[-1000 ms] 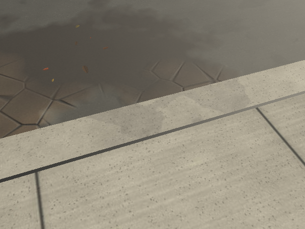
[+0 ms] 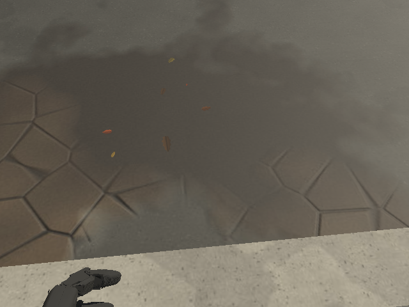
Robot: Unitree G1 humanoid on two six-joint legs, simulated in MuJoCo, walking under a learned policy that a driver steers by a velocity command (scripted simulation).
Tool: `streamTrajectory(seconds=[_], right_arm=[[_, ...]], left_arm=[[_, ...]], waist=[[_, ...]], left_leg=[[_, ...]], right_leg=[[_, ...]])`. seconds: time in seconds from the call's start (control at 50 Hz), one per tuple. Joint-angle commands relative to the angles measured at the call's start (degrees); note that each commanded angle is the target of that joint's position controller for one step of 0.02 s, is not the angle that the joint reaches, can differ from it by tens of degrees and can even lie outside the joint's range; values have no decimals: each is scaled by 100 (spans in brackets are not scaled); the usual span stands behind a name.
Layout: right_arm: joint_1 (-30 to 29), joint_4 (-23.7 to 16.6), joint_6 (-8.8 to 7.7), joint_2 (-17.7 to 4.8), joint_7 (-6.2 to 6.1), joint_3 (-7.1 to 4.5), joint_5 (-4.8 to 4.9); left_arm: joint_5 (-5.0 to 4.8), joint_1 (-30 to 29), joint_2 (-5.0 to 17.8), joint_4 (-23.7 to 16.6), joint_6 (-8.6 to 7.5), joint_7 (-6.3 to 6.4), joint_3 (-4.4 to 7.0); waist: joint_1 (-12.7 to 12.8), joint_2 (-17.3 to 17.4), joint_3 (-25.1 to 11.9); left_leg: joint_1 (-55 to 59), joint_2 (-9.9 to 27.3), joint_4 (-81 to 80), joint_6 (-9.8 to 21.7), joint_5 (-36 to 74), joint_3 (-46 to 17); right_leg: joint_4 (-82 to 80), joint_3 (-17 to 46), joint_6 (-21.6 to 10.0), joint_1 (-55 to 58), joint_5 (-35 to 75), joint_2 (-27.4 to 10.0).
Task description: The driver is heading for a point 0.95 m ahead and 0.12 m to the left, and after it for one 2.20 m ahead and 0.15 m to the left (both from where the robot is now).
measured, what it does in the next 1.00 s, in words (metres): goes down, turning left: right foot, then left foot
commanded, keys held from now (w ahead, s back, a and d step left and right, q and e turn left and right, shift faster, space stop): w+q+shift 0.30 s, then w+shift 0.26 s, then shift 0.08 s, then e+shift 0.36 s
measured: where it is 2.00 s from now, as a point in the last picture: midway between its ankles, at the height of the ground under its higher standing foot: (136, 138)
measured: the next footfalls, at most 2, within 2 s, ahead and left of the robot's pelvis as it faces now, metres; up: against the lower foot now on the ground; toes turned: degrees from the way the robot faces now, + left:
right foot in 0.16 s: +0.38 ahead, -0.14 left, +0.00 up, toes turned +12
left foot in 0.58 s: +0.63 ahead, +0.19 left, +0.00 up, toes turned +30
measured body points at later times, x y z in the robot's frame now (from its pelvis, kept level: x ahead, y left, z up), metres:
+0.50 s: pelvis +0.46 +0.02 -0.01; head +0.48 +0.04 +0.44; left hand +0.26 +0.24 -0.14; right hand +0.80 -0.08 -0.05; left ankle +0.59 +0.19 -0.69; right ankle +0.35 -0.15 -0.74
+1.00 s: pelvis +0.85 +0.19 -0.14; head +0.88 +0.19 +0.31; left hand +0.92 +0.47 -0.23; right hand +0.95 -0.06 -0.27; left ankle +0.64 +0.20 -0.67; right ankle +0.98 +0.19 -0.86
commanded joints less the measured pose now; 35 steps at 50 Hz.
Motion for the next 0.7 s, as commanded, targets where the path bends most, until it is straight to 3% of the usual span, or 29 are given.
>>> streamTrajectory(seconds=[0.02, 0.06, 0.08, 0.1, 0.12, 0.14, 0.16, 0.18, 0.2, 0.22, 0.24, 0.28, 0.32, 0.34, 0.4, 0.44, 0.46, 0.48, 0.5, 0.52, 0.54, 0.56, 0.58, 0.6, 0.62, 0.64, 0.66, 0.68, 0.7], right_arm=[[-53, -492, -115, -964, -13, -208, 34], [-4, -512, -82, -1049, -61, -231, 68], [-168, -574, -76, -1114, -93, -241, 78], [-252, -610, -90, -1261, -108, -273, 74], [-440, -671, -101, -1511, -96, -331, 20], [-848, -773, -130, -1661, -49, -374, -23], [-963, -946, -185, -1007, -23, -228, -59], [-398, -1323, -164, -260, -26, -26, 270], [-395, -1293, -71, -678, -112, 0, 180], [-820, -1186, 26, -865, -87, -47, 22], [-1058, -1218, 91, -833, -16, -56, -54], [-1331, -1442, 259, -543, 163, -4, -187], [-1629, -1740, 405, -308, 242, 84, -213], [-1810, -1870, 432, -279, 271, 114, -217], [-2311, -2187, 396, -354, 336, 202, -178], [-2818, -2307, 310, -461, 452, 245, -184], [-3013, -2329, 271, -478, 515, 264, -149], [-3049, -2305, 252, -443, 527, 277, -194], [-2644, -2113, 260, -618, 474, 195, -258], [-2092, -1839, 237, -833, 427, 91, -237], [-1549, -1610, 229, -983, 348, 11, -238], [-656, -1374, 232, -1178, 274, -100, -301], [565, -986, 191, -1425, 165, -225, -371], [329, -844, 135, -1842, 59, -284, -320], [-20, -1153, 31, -1760, 56, -216, -245], [-62, -1151, 18, -1599, 10, -229, -87], [-597, -1114, 5, -1397, -34, -180, -85], [-990, -1155, -17, -1135, -38, -101, -125], [-511, -981, -271, 151, 136, 427, -448]], left_arm=[[-118, -688, 375, -611, -30, -21, 3], [-156, -816, 491, -792, -28, 16, 9], [-166, -607, 565, -796, -31, 52, 33], [-188, -153, 766, -706, -24, 115, 113], [-241, 690, 1100, -523, -41, 197, 257], [-272, 1937, 1379, -230, -39, 317, 399], [-114, 3092, 1768, -44, -45, 457, 549], [51, 2740, 2025, -132, -45, 414, 587], [15, 2029, 1674, -221, 1, 326, 620], [-19, 1640, 982, -274, 15, 296, 468], [-14, 1640, 718, -126, 5, 273, 411], [-39, 1881, 620, 224, -84, 280, 367], [-207, 2151, 466, 532, -223, 195, 327], [-237, 2194, 456, 630, -274, 158, 319], [-211, 1963, 618, 665, -368, 94, 313], [-253, 2089, 788, 752, -415, 86, 313], [-269, 2242, 979, 804, -413, 97, 336], [-267, 2448, 1187, 912, -395, 120, 377], [-232, 2425, 1301, 950, -380, 142, 393], [-208, 2278, 1422, 775, -345, 182, 411], [-230, 2227, 1589, 709, -265, 232, 434], [-241, 2113, 1758, 684, -176, 267, 451], [-319, 1677, 1829, 608, -123, 274, 478], [-174, 2141, 1049, 555, -115, 222, 384], [-377, 3051, 732, 399, -176, 241, 272], [-344, 2359, 1101, 300, -212, 265, 327], [-300, 2194, 1097, 310, -179, 264, 339], [-194, 2241, 1042, 432, -85, 239, 324], [476, 1953, 676, 79, -197, -52, 76]], waist=[[11, 313, 461], [-15, 377, 303], [143, 402, 136], [351, 465, -263], [819, 531, -822], [1570, 494, -1343], [1885, -128, -2039], [1093, -2063, -2700], [908, -1683, -2239], [933, -731, -1372], [879, -127, -746], [668, -168, -194], [534, -340, 27], [476, -339, 133], [265, -385, 458], [341, -92, 727], [434, -34, 745], [433, -159, 773], [168, -183, 609], [-80, -238, 148], [-361, -454, -280], [-873, -565, -673], [-1532, -321, -931], [-770, 1389, -783], [-81, 1551, -1789], [-287, 602, -1424], [81, 222, -482], [370, -104, -82], [127, -602, -852]], left_leg=[[-1405, 1186, -754, 466, 3471, -1263], [-657, 1305, -440, 344, 4171, -1340], [-554, 1277, -113, 202, 4713, -1312], [-409, 1271, 469, 56, 5473, -1348], [-436, 1288, 1496, -62, 5712, -1401], [-988, 1088, 2836, -124, 5322, -1331], [-1914, 770, 4777, -139, 3045, -993], [-3458, 157, 6335, -299, -1078, -342], [-4110, 673, 6737, -227, -593, -80], [-4249, 1010, 6590, -248, -92, 75], [-4194, 1178, 6392, -263, 67, 189], [-4154, 1492, 6142, -285, 80, 207], [-4339, 1702, 5988, -293, 169, 222], [-4450, 1716, 5827, -318, 321, 216], [-4244, 1572, 4525, -337, 1374, 324], [-3507, 1408, 3087, -240, 2104, 815], [-3059, 1287, 2663, -200, 2275, 1065], [-2668, 1233, 2662, -143, 2262, 1204], [-2597, 1194, 2992, 52, 2436, 1104], [-1899, 863, 3098, 130, 2518, 1383], [-1153, 573, 3247, 180, 1771, 1521], [-43, 442, 3172, 321, 1079, 1426], [1334, 634, 2392, 542, 1260, 1054], [2187, 1773, 2125, 751, 2885, -110], [2914, 2885, 2082, 1306, 4685, -2077], [2125, 2875, 1300, 1236, 4686, -2139], [1099, 2799, 986, 1059, 4201, -1803], [289, 2713, 846, 757, 4063, -1374], [92, 3065, 1597, 1046, 3178, -1287]], right_leg=[[-966, -616, -23, 1268, 1059, 625], [-1503, -497, -154, 1380, 1006, 740], [-1859, -450, -220, 1927, 894, 860], [-1929, -389, -267, 2697, 641, 1020], [-1839, -240, -321, 3702, 206, 1034], [-1838, -198, -362, 5043, -179, 814], [-1695, 822, -482, 6393, -2050, -260], [-2835, 4044, -942, 7246, -2959, -2001], [-3259, 4598, -1159, 6569, -3579, -1856], [-3255, 3526, -1158, 5722, -3561, -1521], [-3347, 2715, -1104, 4935, -2756, -1329], [-3521, 1539, -929, 4081, -1806, -1016], [-3703, 857, -818, 3787, -966, -918], [-3826, 527, -809, 3680, -539, -873], [-4195, -572, -776, 3107, 369, -498], [-4771, -1138, -724, 2726, 488, -316], [-5054, -1265, -774, 2710, 605, -278], [-5009, -1352, -852, 2839, 1222, -446], [-4536, -1524, -785, 3450, 2769, -607], [-3802, -1780, -766, 3608, 4265, -453], [-2813, -1800, -758, 3711, 5483, -474], [-1308, -1689, -776, 3374, 6128, -598], [887, -1612, -671, 2483, 5206, -339], [3665, -1417, -508, 919, -2507, 764], [4626, -48, -488, -288, -3307, 942], [4003, 103, -433, -431, -2583, 774], [3237, 149, -360, -411, -2102, 565], [2462, 168, -316, -66, -1939, 375], [2985, 622, -233, -231, -1800, 173]])
Keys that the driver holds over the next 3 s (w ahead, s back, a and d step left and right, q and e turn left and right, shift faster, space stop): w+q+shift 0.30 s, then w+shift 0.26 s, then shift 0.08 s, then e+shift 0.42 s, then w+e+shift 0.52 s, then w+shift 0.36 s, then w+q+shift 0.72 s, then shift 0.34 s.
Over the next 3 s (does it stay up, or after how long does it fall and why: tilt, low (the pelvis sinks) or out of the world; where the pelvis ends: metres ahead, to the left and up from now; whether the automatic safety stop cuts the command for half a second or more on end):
stays up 2.26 -0.03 -0.13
